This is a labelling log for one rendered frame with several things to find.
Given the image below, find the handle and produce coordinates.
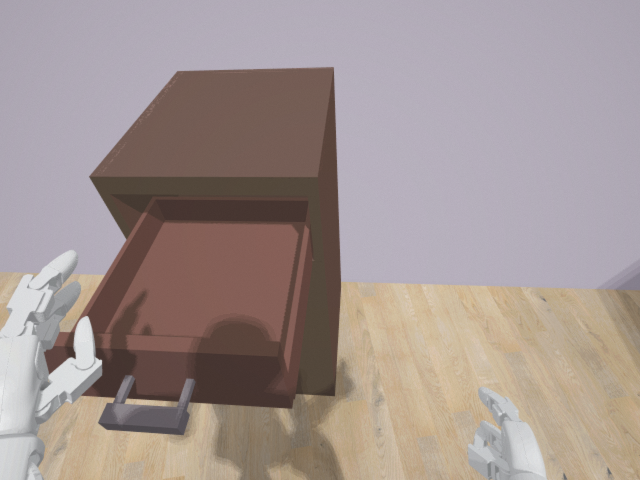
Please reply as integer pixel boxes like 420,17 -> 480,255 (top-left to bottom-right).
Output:
98,375 -> 196,435

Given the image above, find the robot left forearm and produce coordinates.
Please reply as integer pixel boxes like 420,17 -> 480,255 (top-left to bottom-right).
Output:
0,433 -> 45,480

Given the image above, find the left robot hand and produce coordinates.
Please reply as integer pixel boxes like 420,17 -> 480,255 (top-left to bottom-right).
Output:
0,250 -> 102,436

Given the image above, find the cabinet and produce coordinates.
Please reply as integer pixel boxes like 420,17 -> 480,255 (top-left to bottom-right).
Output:
89,67 -> 341,396

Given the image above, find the drawer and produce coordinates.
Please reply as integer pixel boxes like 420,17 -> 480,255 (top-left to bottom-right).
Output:
44,197 -> 313,409

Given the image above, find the right robot hand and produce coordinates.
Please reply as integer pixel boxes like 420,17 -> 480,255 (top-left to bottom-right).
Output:
468,387 -> 547,480

